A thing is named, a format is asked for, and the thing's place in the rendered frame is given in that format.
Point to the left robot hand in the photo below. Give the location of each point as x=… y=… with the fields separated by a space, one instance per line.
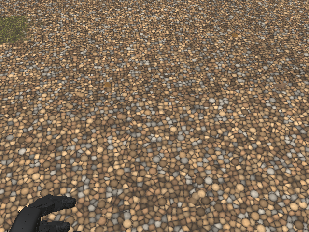
x=29 y=218

